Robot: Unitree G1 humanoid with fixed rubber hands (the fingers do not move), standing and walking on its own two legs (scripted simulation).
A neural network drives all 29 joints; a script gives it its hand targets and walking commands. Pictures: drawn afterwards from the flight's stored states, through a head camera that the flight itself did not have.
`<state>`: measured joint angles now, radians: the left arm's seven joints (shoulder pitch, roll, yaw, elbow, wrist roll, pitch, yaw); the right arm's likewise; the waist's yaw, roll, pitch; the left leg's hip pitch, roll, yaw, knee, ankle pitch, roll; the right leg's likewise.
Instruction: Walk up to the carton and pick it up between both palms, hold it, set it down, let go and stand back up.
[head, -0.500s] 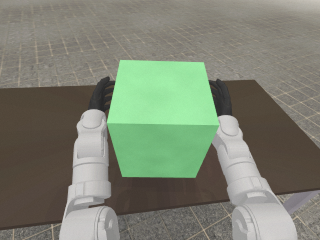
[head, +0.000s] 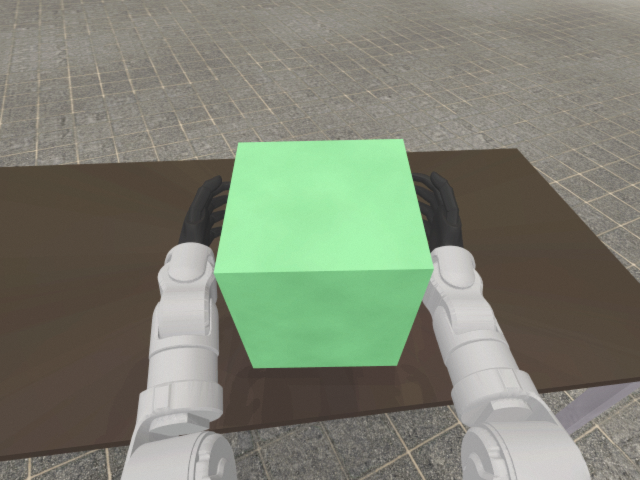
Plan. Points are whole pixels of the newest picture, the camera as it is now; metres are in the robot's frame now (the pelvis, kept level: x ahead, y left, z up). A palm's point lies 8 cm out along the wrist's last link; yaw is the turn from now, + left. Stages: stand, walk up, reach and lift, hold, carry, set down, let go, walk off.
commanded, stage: set down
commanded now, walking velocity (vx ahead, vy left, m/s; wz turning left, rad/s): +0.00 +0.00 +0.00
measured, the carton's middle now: (322, 261) +0.40 +0.02 +0.08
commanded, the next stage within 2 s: none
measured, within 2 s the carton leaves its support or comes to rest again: neither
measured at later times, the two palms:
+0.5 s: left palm (201, 252) +0.38 +0.18 +0.10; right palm (433, 244) +0.40 -0.12 +0.12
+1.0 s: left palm (203, 269) +0.38 +0.18 +0.08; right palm (428, 254) +0.40 -0.12 +0.10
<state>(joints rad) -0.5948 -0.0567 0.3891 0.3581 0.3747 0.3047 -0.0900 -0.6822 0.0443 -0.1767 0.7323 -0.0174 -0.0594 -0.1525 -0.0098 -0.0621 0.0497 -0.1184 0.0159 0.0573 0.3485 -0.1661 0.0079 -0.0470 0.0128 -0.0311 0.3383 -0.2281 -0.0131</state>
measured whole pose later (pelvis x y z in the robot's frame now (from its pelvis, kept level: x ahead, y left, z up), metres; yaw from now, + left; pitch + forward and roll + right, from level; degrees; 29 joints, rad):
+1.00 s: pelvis +0.01 +0.00 +0.00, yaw +0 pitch -3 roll +0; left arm -0.58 -0.08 0.47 0.55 0.37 0.12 -0.08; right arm -0.66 0.11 -0.35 0.79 -0.20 -0.13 -0.08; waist 0.02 -0.06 0.08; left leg -0.12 0.02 0.06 0.35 -0.18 0.01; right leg -0.05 0.01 -0.03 0.34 -0.24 -0.01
